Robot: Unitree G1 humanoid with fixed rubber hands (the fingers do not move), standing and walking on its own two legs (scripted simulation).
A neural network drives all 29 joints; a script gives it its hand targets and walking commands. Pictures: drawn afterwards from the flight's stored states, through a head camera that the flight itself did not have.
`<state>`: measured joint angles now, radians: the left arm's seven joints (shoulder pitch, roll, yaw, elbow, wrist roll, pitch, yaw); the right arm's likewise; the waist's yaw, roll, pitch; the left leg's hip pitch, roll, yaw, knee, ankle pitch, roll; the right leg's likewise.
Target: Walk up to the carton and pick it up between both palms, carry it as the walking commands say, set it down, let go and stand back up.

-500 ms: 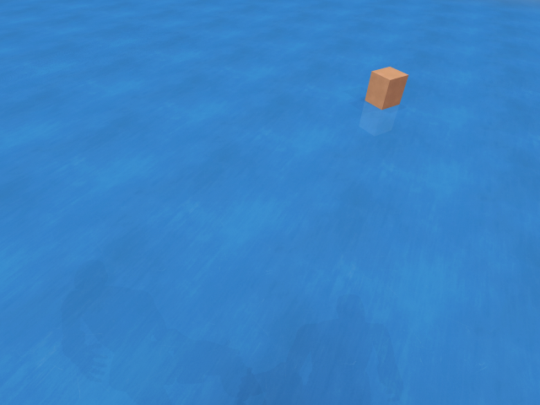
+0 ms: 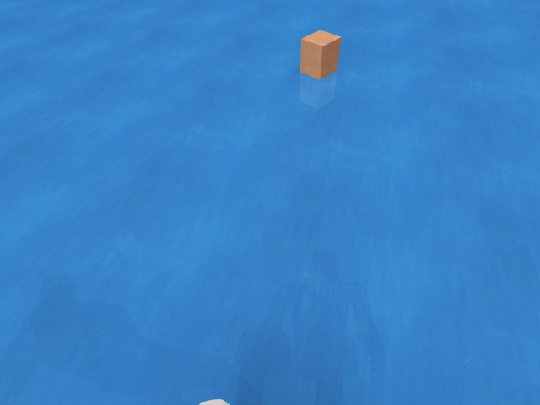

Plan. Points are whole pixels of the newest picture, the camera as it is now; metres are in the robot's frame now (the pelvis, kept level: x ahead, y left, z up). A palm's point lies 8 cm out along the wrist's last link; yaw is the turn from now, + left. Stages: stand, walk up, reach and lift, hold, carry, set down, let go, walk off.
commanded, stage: walk up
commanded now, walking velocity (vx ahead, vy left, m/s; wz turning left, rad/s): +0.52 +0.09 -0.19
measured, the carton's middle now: (320, 55) +2.54 -0.33 -0.64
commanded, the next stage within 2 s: none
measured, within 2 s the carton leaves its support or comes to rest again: neither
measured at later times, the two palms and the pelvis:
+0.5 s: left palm (127, 323) +0.31 +0.30 -0.13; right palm out of the picture +0.17 -0.18 -0.11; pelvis +0.22 +0.06 +0.01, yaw -3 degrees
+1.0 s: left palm (191, 267) +0.42 +0.19 -0.11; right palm (414, 242) +0.48 -0.29 -0.13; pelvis +0.43 -0.05 +0.01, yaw -3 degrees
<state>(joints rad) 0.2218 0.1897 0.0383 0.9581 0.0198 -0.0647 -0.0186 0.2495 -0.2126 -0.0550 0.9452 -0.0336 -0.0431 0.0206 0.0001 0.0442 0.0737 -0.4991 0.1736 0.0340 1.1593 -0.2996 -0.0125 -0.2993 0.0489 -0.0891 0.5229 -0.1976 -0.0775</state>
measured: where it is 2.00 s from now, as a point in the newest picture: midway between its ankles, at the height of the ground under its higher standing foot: (300, 244)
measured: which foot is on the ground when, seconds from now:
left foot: up 0.00-0.22, down 0.24-0.74, up 0.76-1.00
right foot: down 0.00-0.24, up 0.26-0.72, down 0.74-1.00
